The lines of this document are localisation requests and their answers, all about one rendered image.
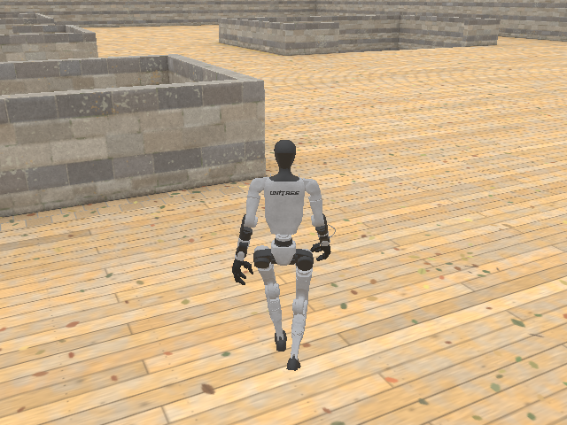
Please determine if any robot right forearm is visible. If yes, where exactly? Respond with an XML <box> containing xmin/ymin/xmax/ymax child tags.
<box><xmin>315</xmin><ymin>214</ymin><xmax>330</xmax><ymax>246</ymax></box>

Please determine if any robot right hand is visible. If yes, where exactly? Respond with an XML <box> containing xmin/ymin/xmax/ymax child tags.
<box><xmin>310</xmin><ymin>243</ymin><xmax>331</xmax><ymax>261</ymax></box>

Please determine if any robot left hand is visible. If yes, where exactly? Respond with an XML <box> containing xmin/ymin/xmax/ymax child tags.
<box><xmin>232</xmin><ymin>259</ymin><xmax>253</xmax><ymax>285</ymax></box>

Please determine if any humanoid robot head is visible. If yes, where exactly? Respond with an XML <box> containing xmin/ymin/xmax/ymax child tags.
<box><xmin>269</xmin><ymin>140</ymin><xmax>299</xmax><ymax>182</ymax></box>

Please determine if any left robot thigh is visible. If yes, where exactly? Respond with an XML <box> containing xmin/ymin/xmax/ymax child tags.
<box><xmin>253</xmin><ymin>245</ymin><xmax>280</xmax><ymax>299</ymax></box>

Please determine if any right robot upper arm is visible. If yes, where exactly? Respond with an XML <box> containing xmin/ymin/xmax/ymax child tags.
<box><xmin>303</xmin><ymin>178</ymin><xmax>325</xmax><ymax>227</ymax></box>

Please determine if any left robot upper arm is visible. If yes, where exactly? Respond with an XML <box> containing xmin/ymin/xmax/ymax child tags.
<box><xmin>244</xmin><ymin>177</ymin><xmax>267</xmax><ymax>228</ymax></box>

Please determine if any robot left forearm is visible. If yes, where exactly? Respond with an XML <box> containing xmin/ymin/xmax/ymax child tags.
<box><xmin>235</xmin><ymin>214</ymin><xmax>252</xmax><ymax>261</ymax></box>

